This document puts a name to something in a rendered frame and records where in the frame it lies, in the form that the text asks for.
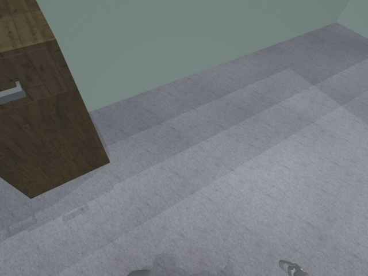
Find drawer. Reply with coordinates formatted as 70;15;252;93
0;46;70;112

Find cabinet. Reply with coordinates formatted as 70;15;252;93
0;0;110;199

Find right robot hand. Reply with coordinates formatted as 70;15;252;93
279;260;310;276

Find handle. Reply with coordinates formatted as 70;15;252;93
0;81;26;105

